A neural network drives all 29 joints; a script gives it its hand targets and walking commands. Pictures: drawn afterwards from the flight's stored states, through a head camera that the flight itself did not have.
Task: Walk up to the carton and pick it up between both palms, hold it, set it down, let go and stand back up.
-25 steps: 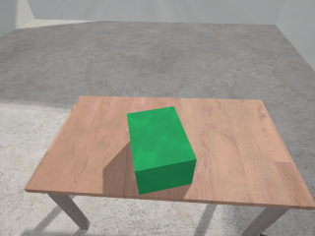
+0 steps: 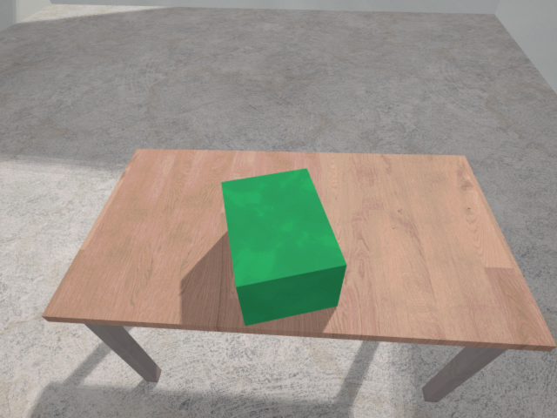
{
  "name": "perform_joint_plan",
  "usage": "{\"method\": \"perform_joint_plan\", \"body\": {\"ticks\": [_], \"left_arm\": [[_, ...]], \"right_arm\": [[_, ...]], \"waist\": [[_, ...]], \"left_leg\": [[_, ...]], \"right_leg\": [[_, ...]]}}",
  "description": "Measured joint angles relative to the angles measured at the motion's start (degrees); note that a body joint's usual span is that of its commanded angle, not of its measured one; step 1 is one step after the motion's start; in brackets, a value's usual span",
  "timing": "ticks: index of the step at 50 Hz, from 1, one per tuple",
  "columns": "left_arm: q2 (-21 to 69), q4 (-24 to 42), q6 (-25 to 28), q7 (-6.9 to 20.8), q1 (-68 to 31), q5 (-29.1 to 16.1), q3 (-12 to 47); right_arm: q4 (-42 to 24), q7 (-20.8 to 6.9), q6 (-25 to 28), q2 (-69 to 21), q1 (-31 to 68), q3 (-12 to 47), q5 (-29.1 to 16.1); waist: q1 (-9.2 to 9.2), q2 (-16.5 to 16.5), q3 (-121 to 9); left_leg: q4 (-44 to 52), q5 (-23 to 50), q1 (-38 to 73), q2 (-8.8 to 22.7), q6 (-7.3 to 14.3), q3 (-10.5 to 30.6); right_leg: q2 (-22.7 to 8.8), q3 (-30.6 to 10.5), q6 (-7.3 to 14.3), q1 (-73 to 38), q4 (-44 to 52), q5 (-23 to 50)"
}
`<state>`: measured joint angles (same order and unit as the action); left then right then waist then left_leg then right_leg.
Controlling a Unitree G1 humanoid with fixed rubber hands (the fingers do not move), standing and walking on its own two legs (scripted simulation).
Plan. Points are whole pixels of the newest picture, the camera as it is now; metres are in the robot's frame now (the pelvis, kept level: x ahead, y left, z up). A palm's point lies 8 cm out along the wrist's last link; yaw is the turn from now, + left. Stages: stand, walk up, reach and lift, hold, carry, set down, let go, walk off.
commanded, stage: stand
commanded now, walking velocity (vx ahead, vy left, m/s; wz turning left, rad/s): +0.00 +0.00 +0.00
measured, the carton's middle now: (277, 242) +0.48 +0.02 -0.11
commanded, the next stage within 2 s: none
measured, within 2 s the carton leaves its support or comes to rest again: neither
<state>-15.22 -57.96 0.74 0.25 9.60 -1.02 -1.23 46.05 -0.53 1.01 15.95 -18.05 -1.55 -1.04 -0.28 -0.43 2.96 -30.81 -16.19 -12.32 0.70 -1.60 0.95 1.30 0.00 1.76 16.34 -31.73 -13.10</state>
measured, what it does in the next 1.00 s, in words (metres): stands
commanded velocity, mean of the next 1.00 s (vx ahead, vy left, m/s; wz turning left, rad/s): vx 0.00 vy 0.00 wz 0.00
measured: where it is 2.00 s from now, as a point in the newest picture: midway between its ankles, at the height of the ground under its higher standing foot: outside the picture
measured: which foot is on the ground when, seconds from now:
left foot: down 0.00-1.00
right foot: down 0.00-1.00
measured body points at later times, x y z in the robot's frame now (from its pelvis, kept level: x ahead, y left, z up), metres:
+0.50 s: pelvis +0.01 +0.00 +0.00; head +0.02 +0.00 +0.45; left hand +0.11 +0.27 -0.13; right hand +0.12 -0.27 -0.12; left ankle +0.01 +0.14 -0.73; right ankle +0.05 -0.10 -0.73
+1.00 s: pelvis +0.01 +0.00 +0.00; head +0.01 +0.00 +0.45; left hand +0.10 +0.27 -0.13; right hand +0.10 -0.27 -0.13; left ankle +0.01 +0.14 -0.73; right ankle +0.05 -0.10 -0.73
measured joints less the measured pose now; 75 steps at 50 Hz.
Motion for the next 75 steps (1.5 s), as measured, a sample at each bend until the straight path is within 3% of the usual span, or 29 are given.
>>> {"method": "perform_joint_plan", "body": {"ticks": [24, 75], "left_arm": [[0.0, -1.0, 0.0, 0.0, -4.0, 0.0, 0.0], [0.0, -3.1, 0.0, 0.0, -4.1, 0.0, 0.0]], "right_arm": [[1.2, 0.0, 0.0, 0.0, 6.4, 0.0, 0.0], [4.8, 0.0, 0.0, 0.0, 5.9, 0.0, 0.0]], "waist": [[0.00, 0.1, 0.0], [0.00, 0.3, -0.7]], "left_leg": [[0.0, -0.7, 0.0, 0.0, 0.0, 0.0], [1.0, 0.0, 0.1, 0.0, 0.0, 0.0]], "right_leg": [[0.0, 0.0, 0.0, 0.0, 0.0, -0.6], [0.0, 0.0, 0.0, 0.0, 0.9, 0.0]]}}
